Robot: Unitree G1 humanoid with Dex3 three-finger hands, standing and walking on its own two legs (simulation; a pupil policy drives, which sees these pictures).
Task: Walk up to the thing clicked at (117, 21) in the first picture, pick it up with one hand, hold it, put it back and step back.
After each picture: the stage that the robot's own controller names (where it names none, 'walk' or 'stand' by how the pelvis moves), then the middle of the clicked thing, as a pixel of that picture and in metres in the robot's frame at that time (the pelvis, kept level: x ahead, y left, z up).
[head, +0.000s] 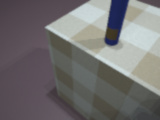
stand; (115, 19) +0.63 -0.13 +0.09
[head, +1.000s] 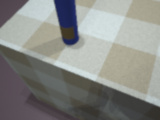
rise first; (66, 15) +0.54 +0.10 +0.11
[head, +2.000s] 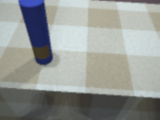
stand; (39, 34) +0.47 +0.17 +0.12
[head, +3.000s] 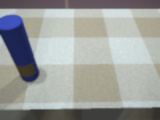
stand; (21, 53) +0.41 +0.22 +0.10
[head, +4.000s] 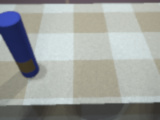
stand; (21, 49) +0.42 +0.22 +0.09
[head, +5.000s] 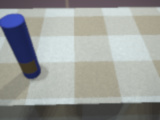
stand; (24, 50) +0.43 +0.22 +0.09
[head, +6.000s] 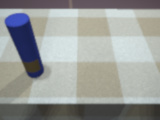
stand; (28, 49) +0.44 +0.21 +0.09
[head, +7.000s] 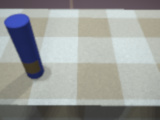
stand; (28, 50) +0.43 +0.21 +0.09
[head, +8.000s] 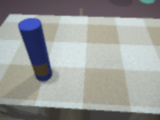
rise first; (38, 53) +0.43 +0.19 +0.09
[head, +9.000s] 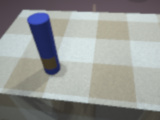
go down; (46, 47) +0.45 +0.18 +0.10
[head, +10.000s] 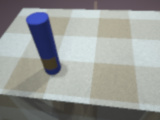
go down; (46, 47) +0.45 +0.18 +0.10
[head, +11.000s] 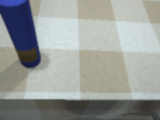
go down; (23, 35) +0.44 +0.16 +0.12
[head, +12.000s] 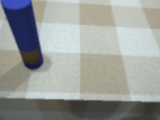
approach; (26, 37) +0.44 +0.17 +0.12
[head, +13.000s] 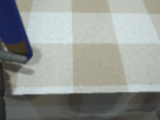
close in; (10, 28) +0.45 +0.19 +0.15
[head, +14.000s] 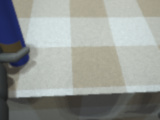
lift; (7, 29) +0.46 +0.20 +0.15
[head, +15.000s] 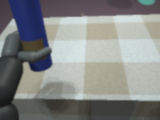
lift; (31, 26) +0.37 +0.15 +0.28
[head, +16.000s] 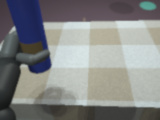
hold; (30, 28) +0.35 +0.15 +0.29
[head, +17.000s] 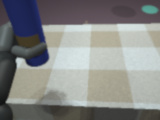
hold; (25, 19) +0.34 +0.15 +0.32
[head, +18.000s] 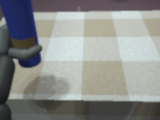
crouch; (21, 23) +0.39 +0.16 +0.26
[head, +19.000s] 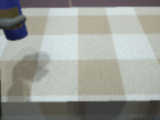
lower; out of the picture +0.48 +0.21 +0.28
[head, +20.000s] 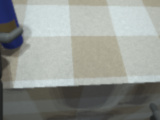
lower; (0, 7) +0.51 +0.21 +0.16
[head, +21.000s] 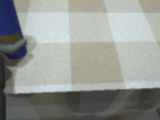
lower; (5, 20) +0.48 +0.20 +0.15
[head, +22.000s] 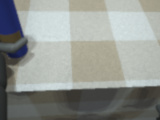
lower; (5, 19) +0.48 +0.20 +0.15
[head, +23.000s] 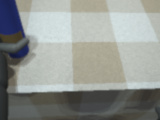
lower; (7, 19) +0.48 +0.20 +0.15
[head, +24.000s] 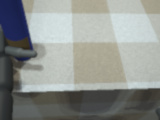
open; (14, 25) +0.46 +0.18 +0.15
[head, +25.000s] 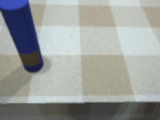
sink last; (25, 39) +0.43 +0.18 +0.14
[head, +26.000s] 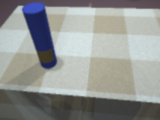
stand; (42, 39) +0.47 +0.19 +0.13
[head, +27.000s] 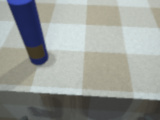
stand; (31, 33) +0.46 +0.19 +0.14
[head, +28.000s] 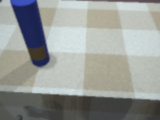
stand; (33, 35) +0.46 +0.18 +0.15
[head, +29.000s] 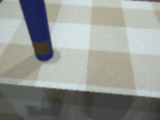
stand; (38, 29) +0.47 +0.18 +0.15
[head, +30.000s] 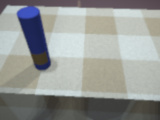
stand; (36, 42) +0.47 +0.19 +0.10
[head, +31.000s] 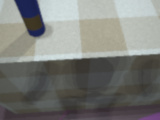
walk; (27, 4) +0.56 +0.19 +0.12
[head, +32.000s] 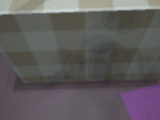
walk; out of the picture +0.85 +0.21 +0.12
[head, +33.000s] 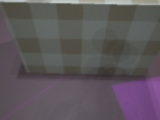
stand; out of the picture +1.10 +0.21 +0.11
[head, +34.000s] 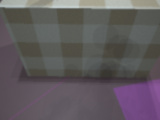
stand; out of the picture +1.07 +0.21 +0.09
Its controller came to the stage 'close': yes
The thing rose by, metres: 0.22
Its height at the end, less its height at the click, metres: +0.00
